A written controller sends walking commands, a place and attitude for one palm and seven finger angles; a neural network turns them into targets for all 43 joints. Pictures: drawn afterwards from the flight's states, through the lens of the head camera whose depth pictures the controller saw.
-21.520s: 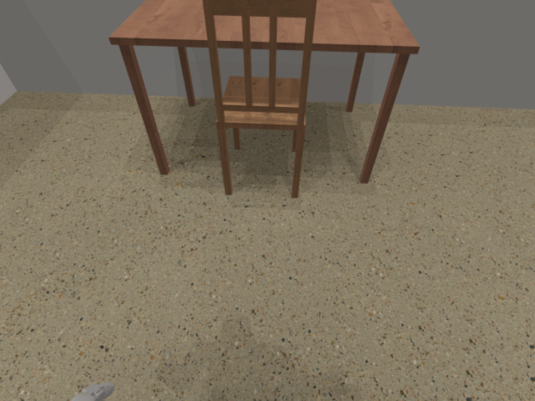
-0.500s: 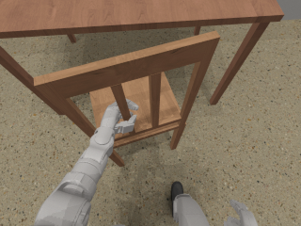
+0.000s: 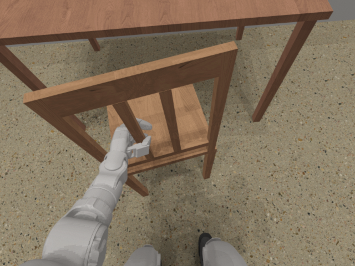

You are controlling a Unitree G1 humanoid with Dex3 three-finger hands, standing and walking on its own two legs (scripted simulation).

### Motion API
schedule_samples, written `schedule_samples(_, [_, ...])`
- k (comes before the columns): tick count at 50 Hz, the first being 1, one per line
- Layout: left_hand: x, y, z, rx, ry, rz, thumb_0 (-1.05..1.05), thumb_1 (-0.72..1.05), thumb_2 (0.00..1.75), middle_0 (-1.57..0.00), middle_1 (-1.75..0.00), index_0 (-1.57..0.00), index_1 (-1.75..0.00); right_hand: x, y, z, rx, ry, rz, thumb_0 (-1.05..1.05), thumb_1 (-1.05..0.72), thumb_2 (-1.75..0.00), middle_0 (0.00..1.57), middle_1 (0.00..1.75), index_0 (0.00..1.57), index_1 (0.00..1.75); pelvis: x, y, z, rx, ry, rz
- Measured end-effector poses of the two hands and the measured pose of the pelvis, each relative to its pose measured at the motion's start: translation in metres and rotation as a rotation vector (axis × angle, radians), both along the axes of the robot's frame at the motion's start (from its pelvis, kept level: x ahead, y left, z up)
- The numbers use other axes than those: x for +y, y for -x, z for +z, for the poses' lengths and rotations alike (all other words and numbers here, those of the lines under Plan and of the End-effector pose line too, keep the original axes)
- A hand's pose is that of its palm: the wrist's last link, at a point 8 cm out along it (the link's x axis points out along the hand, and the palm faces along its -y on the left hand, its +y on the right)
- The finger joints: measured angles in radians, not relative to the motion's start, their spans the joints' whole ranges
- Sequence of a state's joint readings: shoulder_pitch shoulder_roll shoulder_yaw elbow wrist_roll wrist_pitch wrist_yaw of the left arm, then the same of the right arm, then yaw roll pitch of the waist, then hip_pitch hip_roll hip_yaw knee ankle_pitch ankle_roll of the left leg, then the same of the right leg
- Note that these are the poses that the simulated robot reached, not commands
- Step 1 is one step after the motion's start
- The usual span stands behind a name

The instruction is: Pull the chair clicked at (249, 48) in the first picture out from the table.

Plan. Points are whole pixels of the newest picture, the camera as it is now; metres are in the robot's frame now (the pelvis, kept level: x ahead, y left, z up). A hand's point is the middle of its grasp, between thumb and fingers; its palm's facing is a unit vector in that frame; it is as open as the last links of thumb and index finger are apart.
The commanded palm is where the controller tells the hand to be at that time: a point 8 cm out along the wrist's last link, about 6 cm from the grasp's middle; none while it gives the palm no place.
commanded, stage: step backward, pulling the chair out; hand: left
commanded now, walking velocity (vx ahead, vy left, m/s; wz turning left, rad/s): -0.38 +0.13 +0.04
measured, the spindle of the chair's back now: (138, 135) +0.42 +0.11 -0.06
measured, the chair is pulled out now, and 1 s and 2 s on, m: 0.26 0.38 0.51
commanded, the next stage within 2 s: stop walking, hand still on the chair in 2.00 s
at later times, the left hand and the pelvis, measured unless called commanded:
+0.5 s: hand (143, 180) +0.30 +0.09 -0.06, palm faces -0.15 -0.98 -0.16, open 5.4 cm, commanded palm +0.29 +0.14 -0.06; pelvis -0.09 +0.02 +0.00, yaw +2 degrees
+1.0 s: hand (138, 195) +0.26 +0.10 -0.06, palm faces -0.09 -0.98 -0.17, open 5.6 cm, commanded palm +0.26 +0.15 -0.06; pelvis -0.12 +0.02 +0.00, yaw +2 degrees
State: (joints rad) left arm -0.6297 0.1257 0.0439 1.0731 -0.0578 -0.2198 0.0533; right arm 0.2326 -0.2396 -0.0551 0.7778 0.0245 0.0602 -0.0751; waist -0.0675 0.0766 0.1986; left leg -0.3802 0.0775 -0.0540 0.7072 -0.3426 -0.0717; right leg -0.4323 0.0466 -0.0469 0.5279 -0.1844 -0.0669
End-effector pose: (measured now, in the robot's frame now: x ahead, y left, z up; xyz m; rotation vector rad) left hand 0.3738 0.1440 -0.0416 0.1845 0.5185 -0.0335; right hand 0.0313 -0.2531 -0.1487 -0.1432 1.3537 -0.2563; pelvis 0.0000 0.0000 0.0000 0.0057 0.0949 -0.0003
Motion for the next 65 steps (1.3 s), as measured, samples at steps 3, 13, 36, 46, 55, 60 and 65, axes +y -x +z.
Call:
schedule_samples(3, [-0.003,0.004,0.001,0.014,0.01,0.041,0.06,0.63,0.78,-0.19,-1.1,-0.49,-1.44,-0.008,-0.003,0.002,0.003,-0.016,0.02,0.01,-0.91,-0.9,0.2,0.3,0.2,0.3,-0.011,0.011,0.005,-0.004,-0.036,0.007])
schedule_samples(13, [-0.014,0.035,0.001,0.016,0.006,0.058,0.05,0.64,0.76,-0.19,-1.1,-0.5,-1.44,-0.03,-0.041,0.005,-0.141,0.039,0.066,0.01,-0.91,-0.9,0.2,0.3,0.2,0.3,-0.01,0.044,0.007,0.008,-0.062,0.034])
schedule_samples(36, [0.008,0.107,0.0,-0.02,-0.021,-0.051,0.02,0.62,0.77,-0.21,-1.15,-0.5,-1.44,0.04,0.068,-0.016,-0.054,-0.061,0.011,0.01,-0.91,-0.9,0.2,0.3,0.2,0.3,0.014,0.09,-0.011,-0.026,-0.011,0.028])
schedule_samples(46, [0.009,0.115,0.0,-0.037,-0.017,-0.046,0.02,0.63,0.76,-0.19,-1.17,-0.49,-1.44,0.01,0.109,0.007,-0.088,0.068,0.005,0.01,-0.91,-0.9,0.2,0.3,0.2,0.3,0.022,0.125,-0.007,-0.003,-0.024,0.01])
schedule_samples(55, [0.009,0.127,0.001,-0.007,-0.008,0.012,0.04,0.64,0.77,-0.19,-1.15,-0.49,-1.44,0.0,0.117,0.011,0.008,0.001,0.061,0.01,-0.91,-0.9,0.2,0.3,0.2,0.3,-0.003,0.123,0.005,-0.022,0.021,0.032])
schedule_samples(60, [0.007,0.128,0.002,0.005,0.002,0.042,0.05,0.64,0.77,-0.18,-1.14,-0.5,-1.44,-0.012,0.096,0.016,-0.057,0.038,0.085,0.01,-0.91,-0.9,0.2,0.3,0.2,0.3,-0.005,0.138,0.01,-0.022,-0.019,0.034])
schedule_samples(65, [0.009,0.135,0.002,-0.006,-0.003,0.017,0.04,0.64,0.76,-0.18,-1.15,-0.5,-1.44,-0.015,0.071,0.017,-0.167,0.088,0.075,0.01,-0.91,-0.9,0.2,0.3,0.2,0.3,0.01,0.15,0.005,-0.033,-0.012,0.038])
